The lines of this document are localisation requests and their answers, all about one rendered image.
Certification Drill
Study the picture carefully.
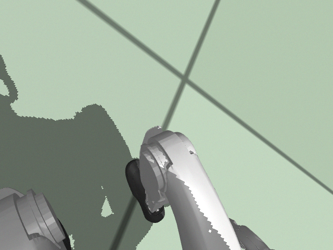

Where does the right robot foot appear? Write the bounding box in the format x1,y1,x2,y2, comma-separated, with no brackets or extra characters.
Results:
125,159,165,223

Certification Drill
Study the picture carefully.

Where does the right robot hand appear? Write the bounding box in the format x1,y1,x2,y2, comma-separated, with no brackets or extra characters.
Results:
229,218,270,250

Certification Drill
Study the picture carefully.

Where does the left robot foot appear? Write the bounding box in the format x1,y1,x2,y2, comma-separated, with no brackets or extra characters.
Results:
59,221,71,250

